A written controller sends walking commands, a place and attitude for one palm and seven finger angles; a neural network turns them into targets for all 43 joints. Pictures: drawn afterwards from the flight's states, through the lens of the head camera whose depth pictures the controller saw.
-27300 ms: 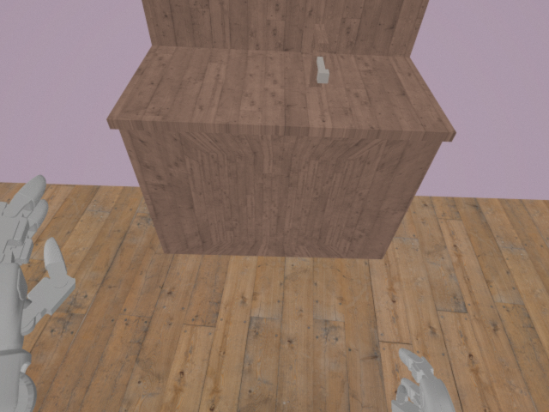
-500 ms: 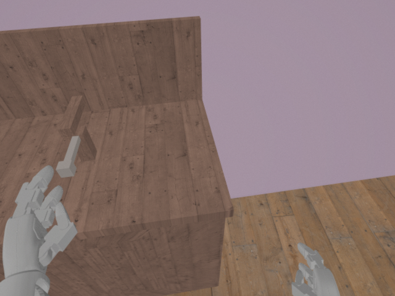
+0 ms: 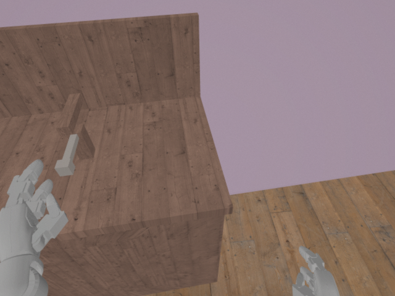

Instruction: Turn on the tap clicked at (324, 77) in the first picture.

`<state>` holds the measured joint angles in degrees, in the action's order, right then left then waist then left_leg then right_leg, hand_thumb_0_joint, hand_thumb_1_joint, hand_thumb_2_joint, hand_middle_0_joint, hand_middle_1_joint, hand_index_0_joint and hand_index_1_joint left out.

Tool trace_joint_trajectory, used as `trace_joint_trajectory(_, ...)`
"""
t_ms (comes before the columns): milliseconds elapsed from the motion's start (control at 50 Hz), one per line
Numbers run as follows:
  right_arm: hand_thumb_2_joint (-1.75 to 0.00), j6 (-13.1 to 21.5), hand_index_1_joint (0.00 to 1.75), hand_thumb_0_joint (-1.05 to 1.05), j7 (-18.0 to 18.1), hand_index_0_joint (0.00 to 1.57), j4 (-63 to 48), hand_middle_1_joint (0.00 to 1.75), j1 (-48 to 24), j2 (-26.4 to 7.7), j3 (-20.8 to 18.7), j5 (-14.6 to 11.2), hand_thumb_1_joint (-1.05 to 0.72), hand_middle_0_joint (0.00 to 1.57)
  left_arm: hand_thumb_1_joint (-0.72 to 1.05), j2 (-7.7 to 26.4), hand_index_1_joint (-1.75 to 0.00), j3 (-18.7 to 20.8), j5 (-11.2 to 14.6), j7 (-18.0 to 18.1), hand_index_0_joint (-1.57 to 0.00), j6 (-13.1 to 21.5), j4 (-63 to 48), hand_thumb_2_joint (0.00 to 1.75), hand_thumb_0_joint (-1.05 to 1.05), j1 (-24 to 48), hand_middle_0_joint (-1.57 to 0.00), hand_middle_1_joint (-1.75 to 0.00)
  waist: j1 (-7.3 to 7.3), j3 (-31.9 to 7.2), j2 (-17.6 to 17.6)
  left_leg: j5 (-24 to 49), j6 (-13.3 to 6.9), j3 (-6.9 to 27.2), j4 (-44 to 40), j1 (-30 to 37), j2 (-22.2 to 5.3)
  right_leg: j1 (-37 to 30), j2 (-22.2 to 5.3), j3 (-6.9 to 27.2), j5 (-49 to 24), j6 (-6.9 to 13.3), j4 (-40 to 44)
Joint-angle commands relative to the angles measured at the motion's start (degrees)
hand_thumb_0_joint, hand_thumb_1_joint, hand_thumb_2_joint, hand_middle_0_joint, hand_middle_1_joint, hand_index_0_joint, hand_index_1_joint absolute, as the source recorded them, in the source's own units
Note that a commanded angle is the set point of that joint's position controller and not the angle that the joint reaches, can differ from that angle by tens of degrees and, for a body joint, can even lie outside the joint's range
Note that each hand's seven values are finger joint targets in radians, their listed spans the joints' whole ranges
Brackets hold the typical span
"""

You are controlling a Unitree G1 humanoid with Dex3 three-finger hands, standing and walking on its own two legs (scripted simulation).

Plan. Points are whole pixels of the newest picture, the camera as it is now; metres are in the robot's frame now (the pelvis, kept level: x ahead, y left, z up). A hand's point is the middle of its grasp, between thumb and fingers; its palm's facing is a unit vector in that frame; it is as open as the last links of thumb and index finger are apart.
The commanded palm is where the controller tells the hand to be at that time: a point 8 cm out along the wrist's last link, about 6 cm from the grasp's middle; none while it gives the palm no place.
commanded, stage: reach beside the lever's end, fingers flat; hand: left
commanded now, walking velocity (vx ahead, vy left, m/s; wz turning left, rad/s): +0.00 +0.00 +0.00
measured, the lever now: (65, 167) +0.33 +0.34 +0.08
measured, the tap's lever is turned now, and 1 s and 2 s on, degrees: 0 0 0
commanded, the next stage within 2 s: push the lever round in 1.80 s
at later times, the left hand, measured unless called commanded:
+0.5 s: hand (50, 204) +0.23 +0.30 +0.11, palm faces +0.52 -0.84 -0.12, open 7.5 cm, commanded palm +0.19 +0.34 +0.11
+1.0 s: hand (46, 191) +0.26 +0.34 +0.09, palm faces +0.52 -0.85 -0.11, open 7.7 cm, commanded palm +0.22 +0.38 +0.09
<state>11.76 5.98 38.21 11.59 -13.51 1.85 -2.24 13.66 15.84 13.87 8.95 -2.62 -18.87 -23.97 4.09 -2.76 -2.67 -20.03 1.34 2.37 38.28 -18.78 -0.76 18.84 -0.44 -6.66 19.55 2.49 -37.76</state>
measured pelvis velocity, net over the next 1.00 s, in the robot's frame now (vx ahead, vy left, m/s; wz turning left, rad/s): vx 0.00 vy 0.02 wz -0.02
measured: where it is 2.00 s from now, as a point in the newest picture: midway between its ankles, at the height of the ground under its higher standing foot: outside the picture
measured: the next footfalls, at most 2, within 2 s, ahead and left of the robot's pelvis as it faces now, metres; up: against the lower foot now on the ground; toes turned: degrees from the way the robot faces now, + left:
none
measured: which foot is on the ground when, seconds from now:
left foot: down 0.00-1.00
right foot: down 0.00-1.00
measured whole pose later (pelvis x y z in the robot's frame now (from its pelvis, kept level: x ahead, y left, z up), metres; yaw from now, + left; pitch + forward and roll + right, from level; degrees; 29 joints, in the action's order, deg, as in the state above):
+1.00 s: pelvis +0.00 +0.02 +0.00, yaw -1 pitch +3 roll -1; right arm 10.3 6.4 41.4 11.2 -14.3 0.7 -2.3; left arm 18.7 25.7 14.0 1.5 5.8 10.6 -4.3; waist 2.6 -1.6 -1.8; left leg -19.5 -0.3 1.0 38.4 -22.1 0.0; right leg 21.9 -1.1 -5.2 17.8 0.9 -36.5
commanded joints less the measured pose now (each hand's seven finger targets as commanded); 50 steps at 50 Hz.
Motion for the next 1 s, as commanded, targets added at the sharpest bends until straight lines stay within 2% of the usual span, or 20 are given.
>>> trace_joint_trajectory(0,-0.90,3.34,0.30,0.00,0.66,0.20,-9.19,0.30,-7.08,-6.39,-2.67,-0.35,-0.90,0.20,0.90,9.36,-0.30,6.27,-0.05,-0.35,-0.20,4.45,-10.32,0.90,0.00,6.46,-0.20,-0.30,-0.46,-4.64,2.29,9.35,-2.49,-0.53,-5.84,-0.55,1.76,-2.83,-0.93,4.22,-7.44,-1.78,8.29)
trace_joint_trajectory(60,-0.90,3.54,0.30,0.00,0.72,0.20,-9.15,0.30,-7.29,-6.63,-2.71,-0.35,-0.90,0.20,0.90,9.87,-0.29,6.43,0.09,-0.46,-0.20,4.75,-9.26,0.90,0.00,8.98,-0.20,-0.29,-0.49,-4.42,1.27,8.87,-2.57,-0.50,-6.03,-0.50,1.82,-2.46,-0.80,4.32,-6.63,-1.80,8.54)
trace_joint_trajectory(80,-0.90,3.35,0.30,0.00,0.96,0.20,-8.39,0.30,-7.72,-6.57,-2.75,-0.34,-0.90,0.20,0.90,11.94,-0.29,8.78,-0.42,0.08,-0.20,4.97,-8.52,0.90,0.00,9.50,-0.20,-0.29,-0.30,-3.77,1.33,8.80,-2.52,-0.50,-6.22,-0.30,1.79,-2.45,-0.60,4.23,-6.33,-1.69,8.72)
trace_joint_trajectory(140,-0.90,3.09,0.30,0.00,0.79,0.20,-8.44,0.30,-7.28,-6.75,-3.05,-0.34,-0.90,0.20,0.90,11.57,-0.28,8.68,-0.07,-0.42,-0.19,5.58,-6.68,0.90,0.00,10.57,-0.19,-0.28,-0.55,-5.61,1.77,10.06,-2.50,-0.75,-6.13,-0.16,1.79,-3.15,-0.63,4.34,-8.02,-1.69,8.38)
trace_joint_trajectory(180,-0.90,3.05,0.30,0.00,0.77,0.20,-8.00,0.30,-7.58,-6.58,-2.82,-0.18,-0.90,0.20,0.90,12.33,-0.28,9.44,-0.60,-0.29,-0.19,6.05,-6.66,0.90,0.00,10.68,-0.19,-0.28,-0.23,-4.92,-0.96,10.47,-2.23,-0.60,-6.49,0.21,1.75,-3.08,-0.60,4.10,-8.40,-1.40,8.21)
trace_joint_trajectory(200,-0.90,3.01,0.30,0.00,0.67,0.20,-8.08,0.30,-7.08,-6.71,-2.97,-0.22,-0.90,0.20,0.90,11.19,-0.27,8.28,-0.46,-0.59,-0.19,6.54,-6.18,0.90,0.00,11.58,-0.19,-0.27,-0.98,-5.64,0.28,10.70,-2.29,-0.61,-6.37,0.32,1.74,-2.96,-0.64,4.06,-8.78,-1.49,8.01)
trace_joint_trajectory(340,-0.90,2.80,0.30,0.00,0.94,0.20,-7.34,0.30,-7.03,-7.19,-3.33,-0.40,-0.90,0.20,0.90,13.36,-0.26,11.08,0.60,-2.37,-0.19,7.43,-0.48,0.90,0.00,14.30,-0.19,-0.26,-0.80,-5.99,1.06,10.65,-2.26,-0.56,-6.69,-0.48,1.69,-3.17,-0.38,4.08,-8.80,-1.45,8.12)
trace_joint_trajectory(380,-0.90,2.77,0.30,0.00,1.01,0.20,-6.69,0.30,-7.51,-7.03,-3.18,-0.53,-0.90,0.20,0.90,14.70,-0.25,12.18,0.16,-2.53,-0.18,8.01,0.08,0.90,0.00,16.06,-0.18,-0.25,-0.60,-5.23,-1.67,10.76,-2.05,-0.47,-6.98,-0.04,1.71,-3.01,-0.28,3.94,-8.53,-1.10,8.08)
trace_joint_trajectory(400,-0.90,2.92,0.30,0.00,0.84,0.20,-6.93,0.30,-7.14,-7.07,-3.14,-0.43,-0.90,0.20,0.90,13.06,-0.25,10.04,-0.02,-2.81,-0.18,8.52,-0.33,0.90,0.00,17.78,-0.18,-0.25,-1.32,-6.21,-2.06,10.85,-2.07,-0.42,-6.94,0.64,1.78,-2.50,-0.38,3.89,-8.60,-1.14,7.83)
trace_joint_trajectory(460,-0.90,3.22,0.30,0.00,0.82,0.20,-6.74,0.30,-6.64,-7.53,-3.44,-0.30,-0.90,0.20,0.90,13.44,-0.24,10.63,0.42,-3.45,-0.18,9.35,2.38,0.90,0.00,17.62,-0.18,-0.24,-1.23,-7.07,0.15,11.51,-2.07,-0.25,-6.65,0.31,1.68,-2.75,-0.13,3.64,-9.49,-1.25,7.38)
trace_joint_trajectory(480,-0.90,3.08,0.30,0.00,0.99,0.20,-6.08,0.30,-7.36,-7.41,-3.31,-0.40,-0.90,0.20,0.90,14.97,-0.24,11.82,-0.18,-3.27,-0.18,9.66,2.75,0.90,0.00,19.07,-0.18,-0.24,-1.20,-5.91,-1.70,11.19,-1.96,-0.20,-6.80,0.50,1.61,-2.33,-0.08,3.70,-9.04,-1.06,7.52)
trace_joint_trajectory(500,-0.90,3.13,0.30,0.00,0.80,0.20,-6.37,0.30,-6.67,-7.39,-3.41,-0.27,-0.90,0.20,0.90,13.35,-0.24,10.47,-0.02,-3.59,-0.18,9.95,2.87,0.90,0.00,19.74,-0.18,-0.24,-1.46,-7.23,-0.83,11.76,-1.82,-0.06,-6.97,0.91,1.60,-2.49,-0.14,3.43,-9.57,-1.09,7.14)
trace_joint_trajectory(600,-0.90,2.36,0.30,0.00,1.12,0.20,-5.97,0.30,-6.61,-7.86,-3.57,-0.29,-0.90,0.20,0.90,16.12,-0.22,13.39,0.30,-4.33,-0.17,9.79,8.12,0.90,0.00,21.49,-0.17,-0.22,-1.23,-7.13,1.14,10.93,-2.04,-0.14,-7.08,-0.53,1.69,-2.79,-0.10,3.67,-9.09,-1.22,7.46)
trace_joint_trajectory(680,-0.90,1.96,0.30,0.00,1.25,0.20,-5.49,0.30,-6.83,-7.91,-3.56,-0.25,-0.90,0.20,0.90,18.86,-0.21,15.31,-0.08,-4.89,-0.17,10.51,9.71,0.90,0.00,23.84,-0.17,-0.21,-0.86,-7.79,-2.10,12.06,-1.94,-0.18,-6.79,0.04,1.70,-2.86,0.13,3.74,-10.00,-1.00,7.06)
trace_joint_trajectory(720,-0.90,1.94,0.30,0.00,1.11,0.20,-5.56,0.30,-6.30,-7.94,-3.57,-0.25,-0.90,0.20,0.90,17.74,-0.21,14.09,0.05,-5.33,-0.17,11.14,10.86,0.90,0.00,26.14,-0.17,-0.21,-1.57,-8.18,-1.51,11.86,-1.93,0.13,-6.73,-0.04,1.62,-2.34,0.20,3.58,-9.81,-1.01,6.77)
trace_joint_trajectory(780,-0.90,1.76,0.30,0.00,1.27,0.20,-4.90,0.30,-6.14,-8.14,-3.79,-0.32,-0.90,0.20,0.90,20.12,-0.20,16.25,-0.02,-6.02,-0.17,12.02,13.36,0.90,0.00,27.23,-0.17,-0.20,-1.42,-8.23,-2.78,12.19,-2.00,-0.11,-6.29,-0.06,1.58,-2.44,0.36,3.73,-10.24,-0.91,6.71)
trace_joint_trajectory(820,-0.90,2.08,0.30,0.00,1.05,0.20,-5.47,0.30,-5.55,-8.32,-3.90,-0.26,-0.90,0.20,0.90,17.20,-0.19,13.13,0.20,-6.90,-0.16,12.57,13.19,0.90,0.00,28.07,-0.16,-0.19,-1.97,-9.55,-2.05,13.33,-1.91,0.11,-6.07,0.68,1.49,-2.01,0.42,3.42,-11.32,-0.98,6.10)
trace_joint_trajectory(880,-0.90,1.71,0.30,0.00,1.41,0.20,-4.63,0.30,-5.30,-8.70,-3.86,-0.48,-0.90,0.20,0.90,20.57,-0.19,16.07,0.17,-7.31,-0.16,12.49,17.12,0.90,0.00,29.57,-0.16,-0.19,-1.84,-7.60,-0.97,11.90,-2.00,0.43,-6.22,-0.86,1.48,-1.47,0.56,3.47,-10.11,-0.96,6.34)
trace_joint_trajectory(920,-0.90,1.75,0.30,0.00,1.20,0.20,-5.27,0.30,-5.06,-8.68,-4.09,-0.31,-0.90,0.20,0.90,19.11,-0.18,14.60,0.22,-7.61,-0.16,12.90,16.19,0.90,0.00,30.45,-0.16,-0.18,-1.80,-10.02,-1.43,12.94,-2.02,0.23,-6.03,0.03,1.64,-2.03,0.44,3.54,-11.19,-0.99,5.95)
trace_joint_trajectory(980,-0.90,1.24,0.30,0.00,1.30,0.20,-4.78,0.30,-4.80,-8.78,-4.09,-0.26,-0.90,0.20,0.90,22.37,-0.17,17.84,-0.23,-7.13,-0.16,13.15,18.51,0.90,0.00,29.79,-0.16,-0.17,-1.26,-9.21,-2.18,12.81,-1.95,0.25,-5.89,-1.04,1.58,-1.98,0.59,3.56,-10.84,-0.95,5.79)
